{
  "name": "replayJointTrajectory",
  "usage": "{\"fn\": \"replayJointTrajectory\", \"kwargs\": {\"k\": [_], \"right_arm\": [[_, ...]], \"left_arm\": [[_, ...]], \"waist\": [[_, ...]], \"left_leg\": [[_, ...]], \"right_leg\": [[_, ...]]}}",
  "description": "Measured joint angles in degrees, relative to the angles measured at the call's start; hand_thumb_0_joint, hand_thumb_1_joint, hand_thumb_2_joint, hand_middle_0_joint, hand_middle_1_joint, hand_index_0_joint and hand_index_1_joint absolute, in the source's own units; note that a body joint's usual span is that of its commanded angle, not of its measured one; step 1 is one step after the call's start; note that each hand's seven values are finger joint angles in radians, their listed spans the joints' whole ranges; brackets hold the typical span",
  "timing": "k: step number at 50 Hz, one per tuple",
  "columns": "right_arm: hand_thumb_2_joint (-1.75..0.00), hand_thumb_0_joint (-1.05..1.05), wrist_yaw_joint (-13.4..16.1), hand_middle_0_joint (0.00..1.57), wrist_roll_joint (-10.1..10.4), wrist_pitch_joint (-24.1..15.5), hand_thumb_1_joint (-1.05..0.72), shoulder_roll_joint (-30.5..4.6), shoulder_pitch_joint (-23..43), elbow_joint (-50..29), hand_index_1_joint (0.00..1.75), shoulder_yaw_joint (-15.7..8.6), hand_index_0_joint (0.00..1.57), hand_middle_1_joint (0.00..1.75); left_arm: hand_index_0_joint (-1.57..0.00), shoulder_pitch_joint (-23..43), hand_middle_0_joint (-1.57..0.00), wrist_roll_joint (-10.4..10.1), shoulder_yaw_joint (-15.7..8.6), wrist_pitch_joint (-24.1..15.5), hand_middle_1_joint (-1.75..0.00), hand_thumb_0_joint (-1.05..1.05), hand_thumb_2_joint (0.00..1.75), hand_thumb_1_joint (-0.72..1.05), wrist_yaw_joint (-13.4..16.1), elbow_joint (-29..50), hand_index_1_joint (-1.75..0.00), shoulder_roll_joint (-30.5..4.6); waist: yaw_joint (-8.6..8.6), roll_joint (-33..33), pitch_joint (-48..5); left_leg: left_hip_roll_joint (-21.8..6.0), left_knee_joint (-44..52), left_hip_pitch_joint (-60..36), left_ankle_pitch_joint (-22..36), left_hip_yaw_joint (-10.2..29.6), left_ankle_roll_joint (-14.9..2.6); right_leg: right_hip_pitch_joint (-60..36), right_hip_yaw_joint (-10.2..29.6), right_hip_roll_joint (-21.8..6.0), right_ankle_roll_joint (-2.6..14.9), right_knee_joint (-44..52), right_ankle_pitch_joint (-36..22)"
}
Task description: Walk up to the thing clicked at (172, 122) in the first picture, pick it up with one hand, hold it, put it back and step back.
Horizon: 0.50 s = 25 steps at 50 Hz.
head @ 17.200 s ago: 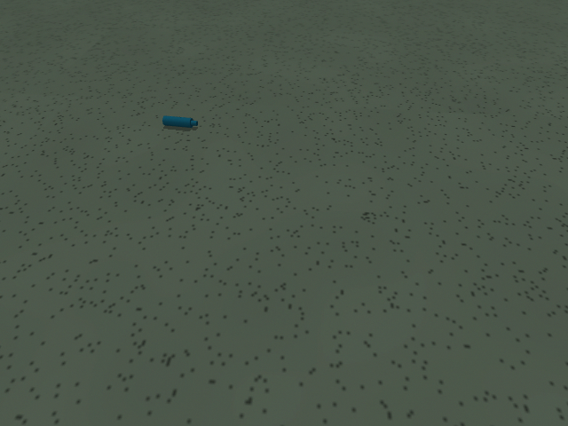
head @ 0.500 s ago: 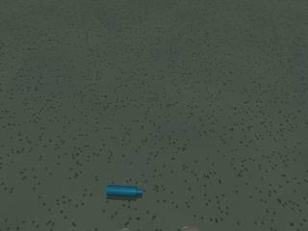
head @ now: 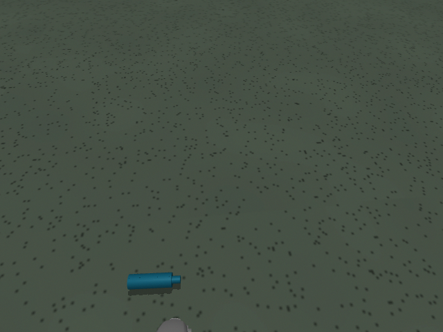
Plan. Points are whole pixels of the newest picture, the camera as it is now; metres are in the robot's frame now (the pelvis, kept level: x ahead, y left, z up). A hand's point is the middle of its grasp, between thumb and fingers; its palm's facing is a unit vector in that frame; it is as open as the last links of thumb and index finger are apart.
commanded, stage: walk up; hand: left
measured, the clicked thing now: (154, 280) +0.44 +0.26 -0.71
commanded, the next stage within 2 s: none
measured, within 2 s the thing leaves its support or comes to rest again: neither
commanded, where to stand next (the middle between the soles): +0.07 +0.00 m, yaw +5 degrees
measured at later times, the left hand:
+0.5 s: hand out of the picture +0.06 +0.34 -0.15, palm faces +0.08 -0.90 -0.42, open 7.4 cm
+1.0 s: hand out of the picture -0.04 +0.30 -0.12, palm faces +0.12 -0.87 -0.47, open 7.4 cm
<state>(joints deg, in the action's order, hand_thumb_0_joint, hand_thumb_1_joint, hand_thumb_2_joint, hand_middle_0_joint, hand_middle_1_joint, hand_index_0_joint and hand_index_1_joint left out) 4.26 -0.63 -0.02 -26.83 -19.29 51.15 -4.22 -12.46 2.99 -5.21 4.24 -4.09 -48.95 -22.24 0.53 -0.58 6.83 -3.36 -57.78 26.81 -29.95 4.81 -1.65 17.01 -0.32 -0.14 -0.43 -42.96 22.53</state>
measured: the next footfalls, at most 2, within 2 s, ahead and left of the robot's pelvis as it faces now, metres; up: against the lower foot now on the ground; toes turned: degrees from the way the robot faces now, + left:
left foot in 0.32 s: +0.11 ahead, +0.18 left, +0.00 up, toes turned +4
right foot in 0.68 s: +0.04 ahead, -0.16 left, +0.00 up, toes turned +5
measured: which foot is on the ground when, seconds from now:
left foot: up 0.00-0.30, down 0.32-0.72, up 0.74-1.00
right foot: down 0.00-0.32, up 0.34-0.66, down 0.68-1.00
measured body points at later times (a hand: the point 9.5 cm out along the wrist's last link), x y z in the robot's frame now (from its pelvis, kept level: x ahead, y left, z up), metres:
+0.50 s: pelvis +0.00 +0.03 +0.00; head +0.05 +0.06 +0.44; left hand +0.05 +0.39 -0.12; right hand +0.14 -0.28 -0.09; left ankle +0.07 +0.18 -0.71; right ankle +0.01 -0.13 -0.63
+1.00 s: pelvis +0.00 +0.01 +0.01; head +0.02 -0.01 +0.45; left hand -0.04 +0.34 -0.09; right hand +0.10 -0.32 -0.12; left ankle +0.02 +0.15 -0.67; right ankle +0.00 -0.16 -0.71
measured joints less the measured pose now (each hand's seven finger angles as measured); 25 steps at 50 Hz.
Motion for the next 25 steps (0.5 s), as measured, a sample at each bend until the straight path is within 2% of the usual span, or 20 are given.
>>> {"fn": "replayJointTrajectory", "kwargs": {"k": [3,5,8,11,13,15,16,17,19,21,25], "right_arm": [[-0.89,0.01,-1.2,0.21,0.3,-0.3,-0.90,1.0,0.0,0.3,0.30,0.5,0.20,0.30],[-0.89,0.01,-2.8,0.21,-0.7,0.2,-0.90,1.6,-0.3,-0.5,0.30,0.6,0.20,0.30],[-0.89,0.01,-5.3,0.21,-2.3,1.3,-0.90,2.1,-0.5,-2.3,0.30,0.2,0.20,0.30],[-0.89,0.01,-6.9,0.21,-2.4,1.5,-0.90,2.5,0.2,-3.4,0.30,-0.3,0.20,0.30],[-0.89,0.01,-7.0,0.21,-1.4,0.6,-0.90,2.7,1.1,-3.3,0.30,-0.2,0.20,0.30],[-0.89,0.01,-6.4,0.21,-0.4,-0.9,-0.90,2.8,2.0,-3.2,0.30,0.0,0.20,0.30],[-0.89,0.01,-5.7,0.21,-0.2,-1.7,-0.90,2.9,2.6,-3.2,0.30,0.1,0.20,0.30],[-0.89,0.00,-4.9,0.21,-0.3,-2.5,-0.90,3.2,3.4,-3.4,0.30,0.2,0.20,0.30],[-0.89,0.00,-3.6,0.21,0.2,-3.1,-0.90,3.5,4.5,-3.9,0.30,0.9,0.20,0.30],[-0.89,0.00,-2.4,0.21,0.5,-3.1,-0.90,4.5,5.5,-4.1,0.30,1.7,0.20,0.30],[-0.89,0.00,-0.4,0.21,0.1,-3.3,-0.90,5.1,6.3,-4.8,0.30,2.2,0.21,0.30]], "left_arm": [[-0.20,-1.0,-0.21,-0.6,0.9,-1.7,-0.30,0.01,0.90,0.90,0.9,-0.5,-0.30,1.5],[-0.21,-2.3,-0.21,-0.9,1.5,-3.7,-0.30,0.01,0.90,0.90,1.6,-0.7,-0.30,1.7],[-0.21,-4.6,-0.21,-1.2,1.7,-6.5,-0.30,0.01,0.90,0.90,3.1,-0.5,-0.31,1.1],[-0.21,-6.3,-0.21,-1.2,1.3,-7.9,-0.30,0.01,0.90,0.89,4.0,-0.2,-0.31,-0.4],[-0.21,-6.6,-0.21,-1.0,1.0,-7.7,-0.30,0.01,0.90,0.89,4.0,-0.1,-0.31,-1.6],[-0.21,-6.3,-0.21,-1.4,0.8,-6.2,-0.30,0.01,0.90,0.89,3.9,0.2,-0.31,-2.9],[-0.21,-5.9,-0.21,-1.6,0.7,-5.2,-0.30,0.01,0.90,0.90,4.0,0.4,-0.30,-3.4],[-0.21,-5.0,-0.21,-1.7,0.4,-4.0,-0.30,0.01,0.90,0.90,4.1,0.4,-0.30,-3.8],[-0.20,-2.8,-0.21,-2.0,0.3,-1.4,-0.30,0.01,0.90,0.90,4.6,0.3,-0.30,-3.9],[-0.20,-1.0,-0.21,-2.0,0.1,0.1,-0.30,0.01,0.90,0.90,4.6,0.7,-0.30,-4.5],[-0.20,0.9,-0.20,-1.2,-1.0,1.4,-0.30,0.01,0.90,0.90,3.3,2.6,-0.30,-5.3]], "waist": [[-0.78,1.6,-0.6],[-0.80,2.6,-1.4],[-0.74,4.2,-1.9],[-1.22,4.6,-1.6],[-1.98,4.1,-1.2],[-2.84,3.2,-0.7],[-3.03,2.4,-0.2],[-3.17,1.3,0.8],[-2.60,1.0,1.7],[-2.61,-0.3,2.3],[-2.94,-3.3,2.9]], "left_leg": [[3.3,-3.8,0.5,2.0,-0.6,-0.49],[4.2,-4.0,0.2,3.3,-0.9,-0.44],[4.4,-3.9,0.5,4.2,-0.2,0.08],[3.4,-0.8,0.6,4.4,0.2,0.55],[2.3,5.7,-0.8,4.7,-1.0,0.68],[2.1,14.2,-3.6,11.4,-2.7,0.91],[2.7,16.1,-4.3,14.6,-3.5,1.74],[3.7,15.0,-4.0,14.1,-4.2,2.11],[3.9,12.7,-2.5,12.6,-3.5,1.90],[3.7,13.0,-2.4,12.9,-3.2,1.81],[2.6,13.9,-1.9,14.0,-3.0,2.21]], "right_leg": [[-0.9,-0.3,-0.2,0.69,2.3,-1.0],[-1.4,-0.9,-0.3,0.98,3.5,-1.2],[-2.2,-1.9,-1.1,0.55,4.3,-1.0],[-2.9,-2.3,-2.9,-0.23,4.0,-0.2],[-3.1,-2.2,-4.6,-0.80,3.2,0.6],[-2.2,-1.6,-6.2,-0.95,0.3,2.1],[-0.9,-0.8,-7.2,-0.37,-2.8,3.2],[0.9,1.4,-7.5,0.51,-6.9,3.4],[4.9,5.2,-3.8,1.02,-16.3,7.8],[8.5,6.8,-0.9,1.33,-24.9,8.8],[13.3,6.5,0.3,1.09,-31.8,5.9]]}}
